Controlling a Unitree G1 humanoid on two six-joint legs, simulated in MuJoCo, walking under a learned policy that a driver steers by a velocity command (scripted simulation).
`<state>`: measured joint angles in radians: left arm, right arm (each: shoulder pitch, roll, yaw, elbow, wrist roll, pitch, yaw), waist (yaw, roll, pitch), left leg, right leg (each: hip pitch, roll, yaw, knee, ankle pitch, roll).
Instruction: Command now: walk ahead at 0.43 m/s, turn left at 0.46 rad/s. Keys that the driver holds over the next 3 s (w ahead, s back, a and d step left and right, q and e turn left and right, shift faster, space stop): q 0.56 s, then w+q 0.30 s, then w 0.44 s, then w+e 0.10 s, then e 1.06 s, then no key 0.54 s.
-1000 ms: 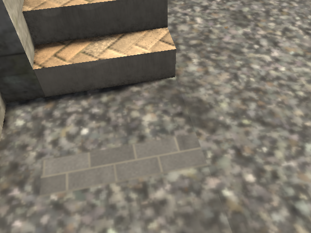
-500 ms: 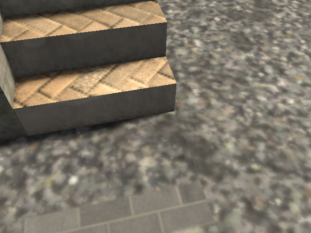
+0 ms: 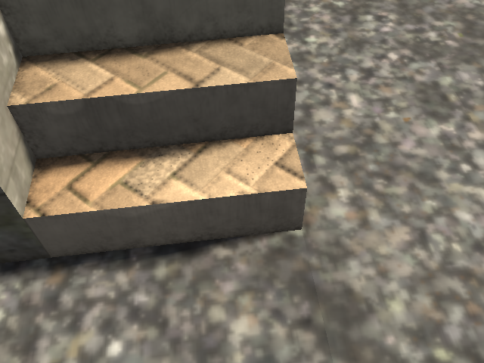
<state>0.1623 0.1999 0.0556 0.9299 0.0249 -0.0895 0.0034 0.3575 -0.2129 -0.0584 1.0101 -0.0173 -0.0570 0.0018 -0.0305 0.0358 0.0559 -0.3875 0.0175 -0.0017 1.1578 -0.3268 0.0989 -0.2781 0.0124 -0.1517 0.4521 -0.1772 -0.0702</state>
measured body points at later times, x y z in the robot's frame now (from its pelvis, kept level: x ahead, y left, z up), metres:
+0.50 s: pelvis +0.14 +0.03 -0.01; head +0.18 +0.06 +0.44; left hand +0.17 +0.30 -0.15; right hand +0.32 -0.20 -0.13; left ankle +0.21 +0.10 -0.74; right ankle +0.14 -0.11 -0.65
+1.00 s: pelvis +0.21 +0.02 +0.01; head +0.22 +0.00 +0.46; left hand +0.08 +0.28 -0.10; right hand +0.47 -0.14 -0.10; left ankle +0.18 +0.15 -0.66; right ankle +0.22 -0.09 -0.74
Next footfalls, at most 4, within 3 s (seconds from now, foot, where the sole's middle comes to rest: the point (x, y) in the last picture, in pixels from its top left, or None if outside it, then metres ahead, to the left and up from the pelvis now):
0.34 left None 0.25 0.11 -0.77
0.84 right None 0.26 -0.07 -0.77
1.26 left None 0.31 0.27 -0.77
1.68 right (171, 319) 0.61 0.24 -0.77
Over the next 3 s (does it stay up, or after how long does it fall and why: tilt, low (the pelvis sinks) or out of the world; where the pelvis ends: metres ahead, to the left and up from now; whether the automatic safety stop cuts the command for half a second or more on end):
stays up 0.41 0.22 0.01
